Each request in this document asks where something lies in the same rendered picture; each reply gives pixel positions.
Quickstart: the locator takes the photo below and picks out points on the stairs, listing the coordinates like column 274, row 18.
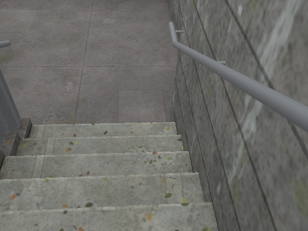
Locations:
column 131, row 176

